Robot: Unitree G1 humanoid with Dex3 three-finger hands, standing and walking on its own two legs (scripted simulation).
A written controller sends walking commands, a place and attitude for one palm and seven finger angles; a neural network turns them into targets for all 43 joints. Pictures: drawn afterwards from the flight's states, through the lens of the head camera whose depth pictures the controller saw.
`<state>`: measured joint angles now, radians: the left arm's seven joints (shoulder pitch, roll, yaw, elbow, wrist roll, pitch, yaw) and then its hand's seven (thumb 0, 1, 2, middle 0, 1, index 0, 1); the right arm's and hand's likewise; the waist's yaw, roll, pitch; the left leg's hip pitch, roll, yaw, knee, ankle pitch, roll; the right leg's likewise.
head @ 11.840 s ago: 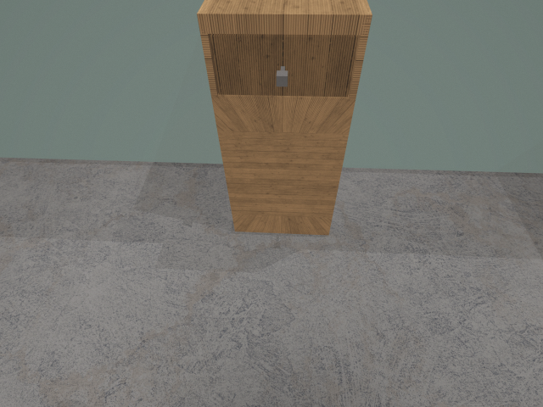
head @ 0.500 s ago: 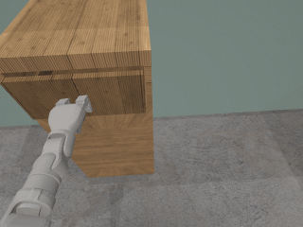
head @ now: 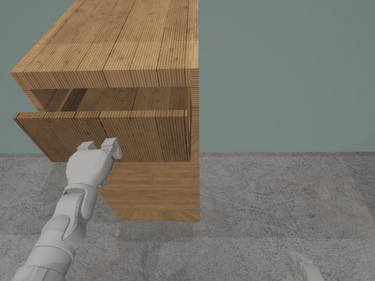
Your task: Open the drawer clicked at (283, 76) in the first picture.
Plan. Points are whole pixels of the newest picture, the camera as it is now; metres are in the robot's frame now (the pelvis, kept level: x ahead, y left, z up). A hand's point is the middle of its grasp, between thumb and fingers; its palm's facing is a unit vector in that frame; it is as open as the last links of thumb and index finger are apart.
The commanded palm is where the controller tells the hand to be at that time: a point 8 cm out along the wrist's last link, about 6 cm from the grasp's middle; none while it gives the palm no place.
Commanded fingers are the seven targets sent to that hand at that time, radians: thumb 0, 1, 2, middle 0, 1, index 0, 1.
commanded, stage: pull the drawer open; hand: left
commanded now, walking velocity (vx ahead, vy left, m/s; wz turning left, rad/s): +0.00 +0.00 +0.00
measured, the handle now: (106, 155) +0.38 +0.22 +0.05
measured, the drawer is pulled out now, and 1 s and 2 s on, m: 0.10 0.22 0.30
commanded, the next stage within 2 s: none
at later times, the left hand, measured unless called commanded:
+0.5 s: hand (93, 204) +0.27 +0.22 +0.03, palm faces +0.01 -0.10 -1.00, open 6.2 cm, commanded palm +0.24 +0.23 +0.09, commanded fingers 0.00 0.90 0.90 -0.40 -1.35 -0.40 -1.35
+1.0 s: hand (86, 231) +0.21 +0.22 +0.03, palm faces +0.01 -0.12 -0.99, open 6.3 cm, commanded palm +0.18 +0.23 +0.09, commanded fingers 0.00 0.90 0.90 -0.40 -1.35 -0.40 -1.35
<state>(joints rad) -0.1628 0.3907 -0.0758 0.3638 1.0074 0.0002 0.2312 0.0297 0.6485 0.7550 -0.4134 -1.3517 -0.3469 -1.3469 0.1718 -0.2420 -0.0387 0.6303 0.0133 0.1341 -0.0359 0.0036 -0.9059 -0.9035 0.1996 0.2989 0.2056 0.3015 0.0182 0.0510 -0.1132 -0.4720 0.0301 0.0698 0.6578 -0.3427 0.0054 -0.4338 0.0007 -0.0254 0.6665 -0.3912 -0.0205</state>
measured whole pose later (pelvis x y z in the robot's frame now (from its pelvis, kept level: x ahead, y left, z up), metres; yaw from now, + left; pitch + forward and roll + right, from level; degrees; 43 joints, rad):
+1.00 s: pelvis -0.01 -0.01 +0.00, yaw +0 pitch +6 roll +1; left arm 0.34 0.38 -0.06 -0.08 0.99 0.00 0.28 0.05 0.66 0.76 -0.41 -1.35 -0.36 -1.34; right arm 0.10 -0.23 -0.02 0.61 -0.02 0.09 -0.01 0.01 -0.91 -0.90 0.20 0.30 0.21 0.30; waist 0.06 0.06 -0.09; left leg -0.44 0.03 0.07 0.69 -0.35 -0.01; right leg -0.41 0.00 -0.02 0.71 -0.41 -0.03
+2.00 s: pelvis -0.01 -0.01 -0.01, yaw -1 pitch +7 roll +1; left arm 0.72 0.44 -0.01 -0.31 0.96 -0.07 0.39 0.05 0.67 0.74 -0.41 -1.35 -0.33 -1.34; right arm 0.12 -0.23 0.00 0.55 -0.03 0.11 0.02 0.01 -0.91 -0.90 0.20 0.30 0.21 0.30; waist 0.08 0.05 -0.11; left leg -0.50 0.05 0.07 0.78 -0.39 -0.02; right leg -0.48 0.02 -0.01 0.81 -0.45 -0.04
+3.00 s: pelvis -0.03 -0.01 -0.01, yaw +1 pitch +6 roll +0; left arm 0.58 0.40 -0.05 -0.25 0.99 -0.06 0.36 0.00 -0.48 0.30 -0.32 -1.20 -0.37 -1.23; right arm 0.13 -0.23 -0.01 0.57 -0.03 0.08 0.01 0.01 -0.91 -0.90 0.20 0.30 0.20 0.30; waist 0.09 0.06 -0.09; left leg -0.51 0.04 0.05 0.78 -0.37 -0.01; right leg -0.47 0.01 -0.04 0.80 -0.42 -0.03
